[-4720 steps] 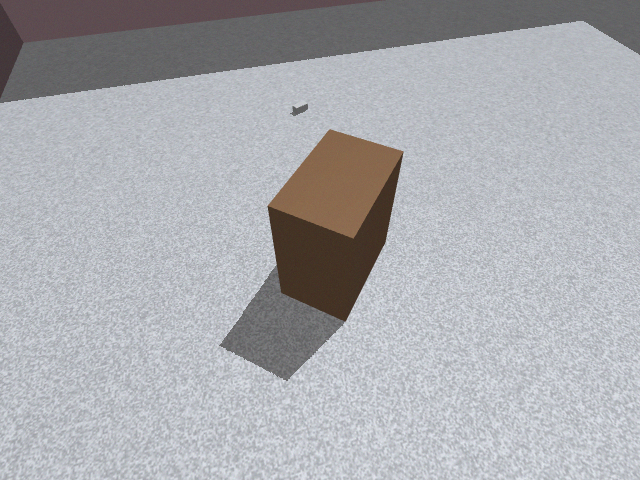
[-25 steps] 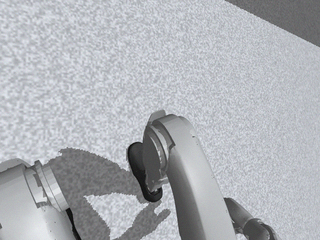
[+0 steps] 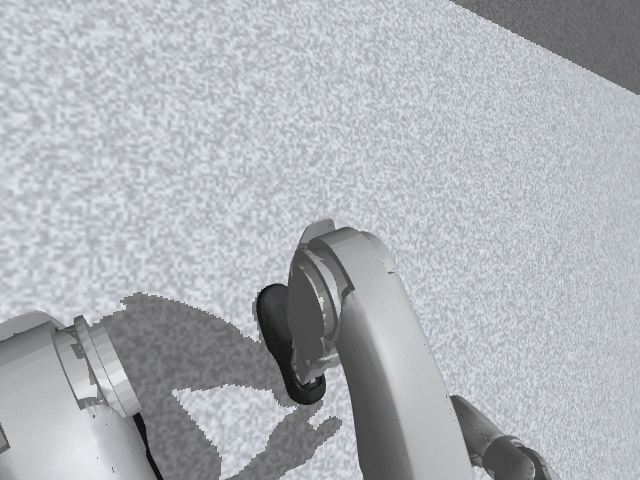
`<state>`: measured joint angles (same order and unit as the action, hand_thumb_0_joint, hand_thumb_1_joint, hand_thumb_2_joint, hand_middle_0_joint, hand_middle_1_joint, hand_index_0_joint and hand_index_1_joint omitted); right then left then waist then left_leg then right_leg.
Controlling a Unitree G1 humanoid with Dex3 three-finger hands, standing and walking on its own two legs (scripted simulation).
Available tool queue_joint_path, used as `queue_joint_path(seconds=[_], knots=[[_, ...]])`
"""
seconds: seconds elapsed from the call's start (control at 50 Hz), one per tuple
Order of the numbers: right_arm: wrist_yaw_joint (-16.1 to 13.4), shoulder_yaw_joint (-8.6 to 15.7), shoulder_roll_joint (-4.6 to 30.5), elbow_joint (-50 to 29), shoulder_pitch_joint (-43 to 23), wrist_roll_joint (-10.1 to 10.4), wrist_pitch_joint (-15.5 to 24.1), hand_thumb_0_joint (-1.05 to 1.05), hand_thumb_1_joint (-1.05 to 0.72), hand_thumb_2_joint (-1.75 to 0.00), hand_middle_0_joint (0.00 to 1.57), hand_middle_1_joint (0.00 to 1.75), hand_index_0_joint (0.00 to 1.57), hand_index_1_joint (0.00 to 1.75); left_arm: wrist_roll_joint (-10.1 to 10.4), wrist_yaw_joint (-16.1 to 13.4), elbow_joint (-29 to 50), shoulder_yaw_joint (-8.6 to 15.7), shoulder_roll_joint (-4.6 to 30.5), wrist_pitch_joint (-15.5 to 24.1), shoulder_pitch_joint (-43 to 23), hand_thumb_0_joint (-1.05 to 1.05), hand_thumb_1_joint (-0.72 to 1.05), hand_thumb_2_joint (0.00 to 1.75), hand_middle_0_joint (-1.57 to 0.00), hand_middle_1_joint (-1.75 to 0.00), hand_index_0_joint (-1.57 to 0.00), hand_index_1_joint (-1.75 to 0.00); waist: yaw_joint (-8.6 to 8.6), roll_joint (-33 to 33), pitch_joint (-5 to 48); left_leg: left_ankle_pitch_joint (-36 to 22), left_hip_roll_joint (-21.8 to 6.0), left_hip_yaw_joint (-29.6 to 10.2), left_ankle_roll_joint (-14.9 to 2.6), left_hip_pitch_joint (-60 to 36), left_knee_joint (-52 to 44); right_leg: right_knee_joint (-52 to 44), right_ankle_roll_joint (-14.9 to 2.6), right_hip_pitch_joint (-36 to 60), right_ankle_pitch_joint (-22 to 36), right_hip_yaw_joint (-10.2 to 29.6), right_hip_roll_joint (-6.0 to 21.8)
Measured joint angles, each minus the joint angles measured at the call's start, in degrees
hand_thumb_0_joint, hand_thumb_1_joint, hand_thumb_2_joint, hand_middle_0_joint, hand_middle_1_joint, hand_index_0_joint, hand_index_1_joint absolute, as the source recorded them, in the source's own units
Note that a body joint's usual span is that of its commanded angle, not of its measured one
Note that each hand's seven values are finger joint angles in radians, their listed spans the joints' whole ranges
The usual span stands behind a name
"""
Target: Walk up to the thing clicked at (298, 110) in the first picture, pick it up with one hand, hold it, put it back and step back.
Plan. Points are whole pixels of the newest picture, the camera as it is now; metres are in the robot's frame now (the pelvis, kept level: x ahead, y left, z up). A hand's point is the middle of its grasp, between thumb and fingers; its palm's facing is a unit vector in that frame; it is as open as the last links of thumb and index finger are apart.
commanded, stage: settle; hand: left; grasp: from above
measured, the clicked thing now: out of the picture +0.46 +0.38 -0.28
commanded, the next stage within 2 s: lift in 0.90 s
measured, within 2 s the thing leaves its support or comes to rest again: leaves its support in 0.20 s
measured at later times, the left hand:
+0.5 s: hand out of the picture +0.45 +0.40 -0.19, palm faces -0.40 -0.13 -0.91, open 6.9 cm
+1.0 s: hand out of the picture +0.44 +0.40 -0.12, palm faces -0.43 -0.10 -0.90, open 6.9 cm
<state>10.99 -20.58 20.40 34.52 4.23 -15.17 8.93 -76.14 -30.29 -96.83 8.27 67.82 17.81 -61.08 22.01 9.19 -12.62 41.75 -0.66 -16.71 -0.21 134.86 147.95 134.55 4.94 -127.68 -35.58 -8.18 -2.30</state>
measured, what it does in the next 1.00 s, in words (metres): stands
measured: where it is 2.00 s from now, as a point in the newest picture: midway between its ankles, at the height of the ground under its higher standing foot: (222, 412)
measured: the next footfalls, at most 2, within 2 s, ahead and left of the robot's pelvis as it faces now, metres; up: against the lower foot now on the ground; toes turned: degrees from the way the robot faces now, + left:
none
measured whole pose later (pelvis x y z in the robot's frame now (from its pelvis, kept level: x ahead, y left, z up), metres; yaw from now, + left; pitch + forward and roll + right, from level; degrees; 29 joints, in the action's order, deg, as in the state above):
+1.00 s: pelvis -0.01 -0.01 +0.03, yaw +5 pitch +33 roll -13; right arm 7.8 -8.8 18.9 33.5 8.8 -7.7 -1.2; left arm -71.9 -11.3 -74.6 5.8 54.0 14.1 -58.1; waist 15.6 0.5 -1.3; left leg 37.4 1.0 -10.9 -0.5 135.5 139.0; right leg 130.2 3.1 -128.7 -35.2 -4.5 1.2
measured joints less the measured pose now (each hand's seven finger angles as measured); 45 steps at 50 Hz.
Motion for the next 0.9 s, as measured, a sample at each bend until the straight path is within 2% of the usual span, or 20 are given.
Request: queue_joint_path(seconds=[0.16,0.28,0.34,0.44,0.58,0.68,0.78,0.9], knots=[[0.00,0.95,0.31,0.19,0.64,0.14,0.01,0.00,-0.90,-0.90,0.20,0.30,0.20,0.30,0.11,0.27,0.74,0.68,-0.51,-1.04,-0.33,0.01,0.48,0.13,-0.88,-0.37,-0.89,-0.28,0.00,-0.24,0.62,-0.05,-0.03,0.21,-0.06,0.28,-0.22,-0.14,-0.22,-0.27,0.00,0.09,0.09],[0.20,2.37,0.67,-0.04,1.79,0.69,-0.20,0.00,-0.91,-0.90,0.20,0.30,0.20,0.30,0.37,1.96,4.27,1.45,-1.64,-2.30,0.15,0.00,0.49,0.10,-0.91,-0.33,-0.92,-0.24,-0.44,-1.23,1.80,-0.16,0.26,0.32,0.05,0.68,-0.78,-0.50,-0.65,-0.48,-0.23,0.03,0.49],[0.36,3.49,0.77,-0.13,2.36,1.12,-0.64,0.00,-0.91,-0.90,0.20,0.30,0.20,0.30,0.89,3.42,6.76,1.93,-2.59,-3.15,0.93,0.00,0.50,0.08,-0.93,-0.30,-0.94,-0.21,-0.93,-2.02,2.66,-0.28,0.42,0.48,0.11,0.88,-1.19,-0.74,-0.87,-0.61,-0.35,0.07,0.74],[0.67,5.60,0.85,-0.28,3.19,2.21,-1.67,0.00,-0.91,-0.90,0.20,0.30,0.20,0.30,2.55,6.91,12.17,1.40,-5.51,-4.51,2.46,0.00,0.50,0.05,-0.95,-0.27,-0.96,-0.18,-2.52,-3.78,4.62,-0.69,0.73,1.19,0.02,1.14,-2.25,-1.25,-1.18,-0.74,-0.58,0.46,1.30],[0.64,8.63,0.29,-0.90,3.34,4.33,-3.88,0.00,-0.91,-0.90,0.20,0.30,0.20,0.30,4.43,12.88,16.89,-1.00,-9.73,-5.86,3.69,0.00,0.51,0.00,-1.00,-0.21,-1.00,-0.13,-4.62,-6.22,7.84,-1.56,1.06,3.05,-0.29,1.00,-4.48,-2.19,-1.60,-0.69,-0.82,1.68,2.21],[0.04,9.81,-0.10,-1.32,2.98,5.68,-5.86,0.00,-0.91,-0.90,0.20,0.30,0.20,0.30,4.91,16.30,19.31,-2.27,-11.99,-5.26,4.00,0.00,0.50,0.00,-1.02,-0.17,-1.02,-0.10,-5.83,-7.33,9.20,-2.46,1.34,4.10,-0.38,0.63,-6.09,-2.98,-1.67,-0.43,-0.62,2.39,2.77],[-1.05,10.52,-0.54,-1.58,2.91,6.49,-7.57,0.00,-0.91,-0.90,0.20,0.30,0.20,0.30,4.71,18.18,20.67,-2.66,-12.98,-4.11,3.86,0.00,0.49,0.00,-1.04,-0.13,-1.03,-0.08,-6.35,-7.76,10.08,-3.23,1.49,4.69,-0.31,0.45,-7.08,-3.41,-1.63,-0.45,-0.23,2.85,3.05],[-2.39,11.20,-1.06,-1.46,3.53,7.07,-9.15,0.00,-0.91,-0.90,0.20,0.30,0.20,0.30,4.21,18.57,21.41,-2.42,-13.42,-3.40,3.23,0.01,0.49,0.00,-1.05,-0.12,-1.04,-0.07,-6.46,-8.32,10.78,-4.06,1.73,5.21,-0.23,0.67,-8.00,-3.83,-1.83,-0.76,0.17,3.21,3.38]])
